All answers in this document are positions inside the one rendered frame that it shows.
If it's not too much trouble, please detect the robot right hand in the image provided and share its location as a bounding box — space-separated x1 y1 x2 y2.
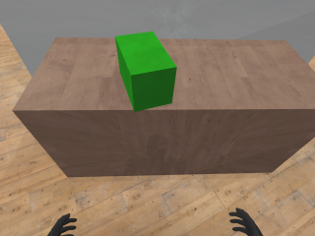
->
229 207 263 236

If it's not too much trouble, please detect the pedestal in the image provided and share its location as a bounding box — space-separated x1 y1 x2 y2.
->
12 37 315 178

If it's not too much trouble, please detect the carton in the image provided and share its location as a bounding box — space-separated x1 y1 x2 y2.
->
115 31 177 112

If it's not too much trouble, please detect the robot left hand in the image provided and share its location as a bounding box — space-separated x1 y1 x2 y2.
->
47 213 78 236

